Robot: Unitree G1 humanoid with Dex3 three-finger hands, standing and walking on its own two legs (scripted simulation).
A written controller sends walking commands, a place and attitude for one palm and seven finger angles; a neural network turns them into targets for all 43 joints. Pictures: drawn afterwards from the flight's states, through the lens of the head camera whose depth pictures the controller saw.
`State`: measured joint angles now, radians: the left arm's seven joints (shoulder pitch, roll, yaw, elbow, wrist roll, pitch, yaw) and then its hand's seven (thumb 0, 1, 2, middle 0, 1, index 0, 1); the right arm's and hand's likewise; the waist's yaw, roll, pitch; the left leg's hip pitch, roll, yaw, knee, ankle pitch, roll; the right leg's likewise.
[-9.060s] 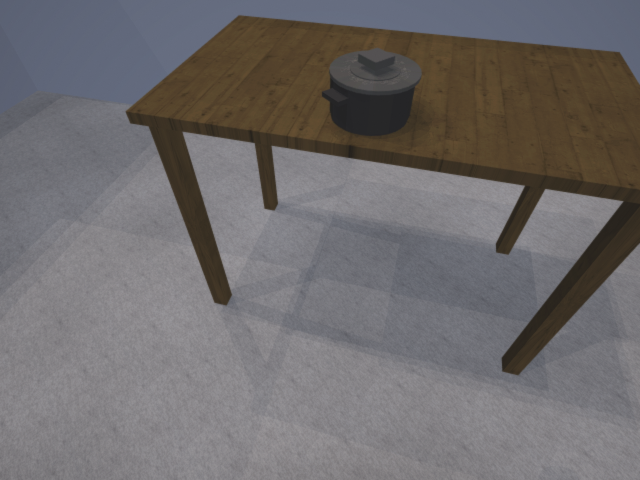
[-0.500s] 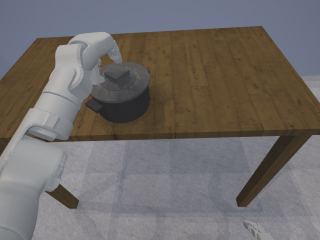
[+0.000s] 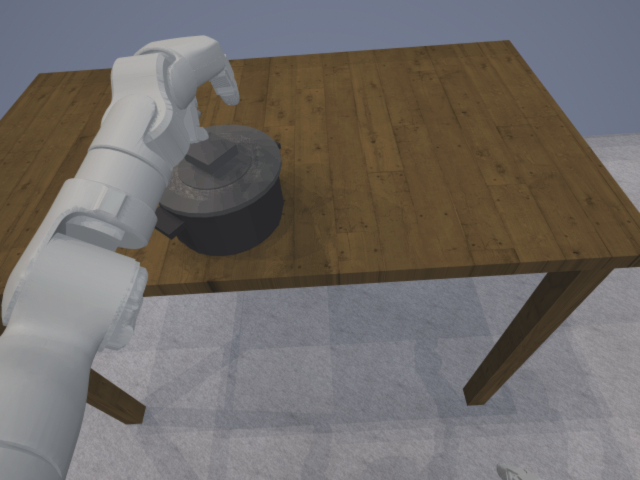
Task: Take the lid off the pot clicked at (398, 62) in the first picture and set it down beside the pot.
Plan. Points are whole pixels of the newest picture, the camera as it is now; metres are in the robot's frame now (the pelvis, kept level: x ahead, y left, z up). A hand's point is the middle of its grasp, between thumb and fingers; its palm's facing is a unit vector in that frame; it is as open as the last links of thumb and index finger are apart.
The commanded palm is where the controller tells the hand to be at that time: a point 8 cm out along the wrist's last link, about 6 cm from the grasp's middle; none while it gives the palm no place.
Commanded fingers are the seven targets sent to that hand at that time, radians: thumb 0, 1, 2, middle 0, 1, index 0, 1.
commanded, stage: move the open hand above the knob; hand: left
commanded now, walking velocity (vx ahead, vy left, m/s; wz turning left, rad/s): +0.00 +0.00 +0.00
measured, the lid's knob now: (210, 152) +0.50 +0.15 +0.14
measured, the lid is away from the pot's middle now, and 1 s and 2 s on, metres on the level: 0.00 0.00 0.00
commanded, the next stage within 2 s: lower the open fingers around the knob in 0.54 s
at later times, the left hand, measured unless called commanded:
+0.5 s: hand (191, 113) +0.48 +0.15 +0.22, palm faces -0.27 -0.04 -0.96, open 10.2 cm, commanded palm +0.47 +0.15 +0.28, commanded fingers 0.00 -0.37 1.59 -0.85 -0.08 -0.85 -0.08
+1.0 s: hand (191, 134) +0.47 +0.15 +0.20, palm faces -0.36 -0.11 -0.92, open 10.2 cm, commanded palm +0.47 +0.16 +0.25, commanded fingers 0.00 -0.37 1.59 -0.85 -0.08 -0.85 -0.08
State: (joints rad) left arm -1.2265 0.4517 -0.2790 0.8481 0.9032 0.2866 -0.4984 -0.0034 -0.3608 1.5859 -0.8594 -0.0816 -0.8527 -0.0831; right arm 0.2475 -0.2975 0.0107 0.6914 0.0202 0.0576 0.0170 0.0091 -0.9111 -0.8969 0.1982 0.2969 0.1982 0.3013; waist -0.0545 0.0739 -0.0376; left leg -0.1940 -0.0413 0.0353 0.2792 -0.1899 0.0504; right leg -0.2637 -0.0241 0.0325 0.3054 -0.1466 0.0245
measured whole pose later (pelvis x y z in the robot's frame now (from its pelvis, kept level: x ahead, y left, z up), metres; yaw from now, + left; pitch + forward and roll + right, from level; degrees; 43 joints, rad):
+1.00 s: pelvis +0.00 +0.01 +0.00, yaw +1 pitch +6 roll +0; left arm -1.29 0.40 -0.31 1.01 0.88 0.33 -0.53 0.00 -0.36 1.59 -0.86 -0.08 -0.85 -0.08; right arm 0.25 -0.29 0.01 0.72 0.01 0.06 0.01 0.01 -0.91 -0.90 0.20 0.30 0.20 0.30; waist -0.06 0.05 -0.04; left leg -0.22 -0.05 0.02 0.32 -0.21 0.06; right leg -0.28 -0.04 0.02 0.33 -0.16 0.03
